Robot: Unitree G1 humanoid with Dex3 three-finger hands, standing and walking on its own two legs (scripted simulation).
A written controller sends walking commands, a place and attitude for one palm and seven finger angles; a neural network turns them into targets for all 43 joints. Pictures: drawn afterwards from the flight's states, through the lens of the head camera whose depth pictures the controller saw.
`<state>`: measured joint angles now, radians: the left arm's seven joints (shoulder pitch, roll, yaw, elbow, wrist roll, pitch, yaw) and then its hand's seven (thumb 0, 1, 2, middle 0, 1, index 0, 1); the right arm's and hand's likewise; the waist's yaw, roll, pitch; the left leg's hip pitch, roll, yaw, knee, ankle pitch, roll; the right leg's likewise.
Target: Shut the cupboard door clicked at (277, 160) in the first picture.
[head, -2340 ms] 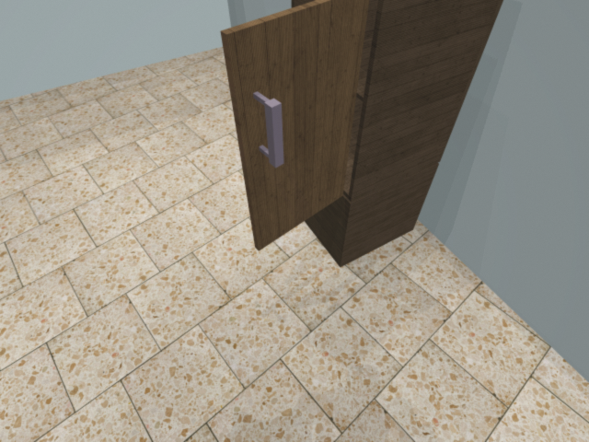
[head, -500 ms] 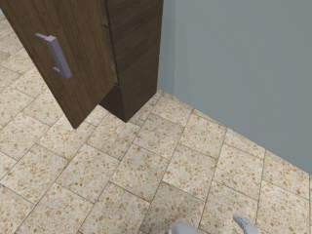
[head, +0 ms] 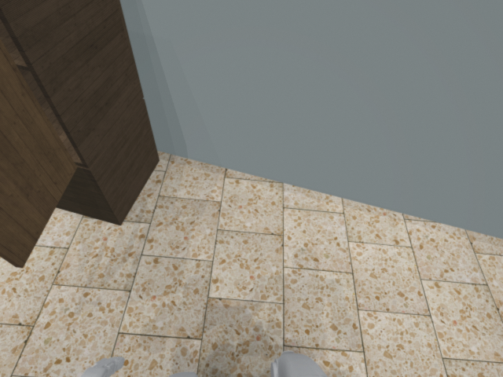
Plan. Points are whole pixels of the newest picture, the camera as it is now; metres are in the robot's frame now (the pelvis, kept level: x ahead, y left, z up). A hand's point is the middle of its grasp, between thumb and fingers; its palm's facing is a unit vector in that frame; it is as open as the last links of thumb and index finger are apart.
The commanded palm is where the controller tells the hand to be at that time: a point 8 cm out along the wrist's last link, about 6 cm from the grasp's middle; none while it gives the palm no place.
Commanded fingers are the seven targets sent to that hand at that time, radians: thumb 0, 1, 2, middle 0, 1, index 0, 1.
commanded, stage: walk around to get in front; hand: left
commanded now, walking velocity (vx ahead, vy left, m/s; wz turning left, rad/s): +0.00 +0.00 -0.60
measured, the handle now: out of the picture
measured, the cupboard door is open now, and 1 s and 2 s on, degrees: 100 100 100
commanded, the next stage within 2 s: none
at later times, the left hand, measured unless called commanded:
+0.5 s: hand (169, 368) +0.15 +0.14 -0.17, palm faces -0.31 -0.93 -0.22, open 7.4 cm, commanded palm none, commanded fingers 0.00 0.90 0.90 -0.20 -0.30 -0.20 -0.30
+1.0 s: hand (211, 342) +0.20 +0.07 -0.17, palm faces -0.57 -0.79 -0.22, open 7.4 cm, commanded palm none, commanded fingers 0.00 0.90 0.90 -0.20 -0.30 -0.20 -0.30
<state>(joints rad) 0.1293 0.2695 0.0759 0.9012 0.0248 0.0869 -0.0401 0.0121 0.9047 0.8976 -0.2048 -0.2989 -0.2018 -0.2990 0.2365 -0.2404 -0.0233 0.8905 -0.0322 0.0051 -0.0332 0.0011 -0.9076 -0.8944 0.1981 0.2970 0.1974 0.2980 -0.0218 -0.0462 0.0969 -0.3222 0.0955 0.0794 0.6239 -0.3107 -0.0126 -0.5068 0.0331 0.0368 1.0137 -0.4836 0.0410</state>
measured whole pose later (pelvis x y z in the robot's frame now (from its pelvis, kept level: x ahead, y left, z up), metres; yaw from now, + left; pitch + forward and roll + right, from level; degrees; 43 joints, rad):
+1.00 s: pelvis +0.01 -0.05 +0.00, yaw -37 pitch +1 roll +0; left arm 0.18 0.25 0.07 0.92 0.02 0.06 -0.01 0.01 0.90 0.90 -0.21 -0.30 -0.20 -0.30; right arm 0.16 -0.25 -0.05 0.88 0.00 0.04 -0.03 0.00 -0.91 -0.89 0.20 0.30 0.20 0.30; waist 0.00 -0.04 0.09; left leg -0.35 0.04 0.07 0.68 -0.37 -0.07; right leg -0.34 0.02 0.08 0.58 -0.27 0.01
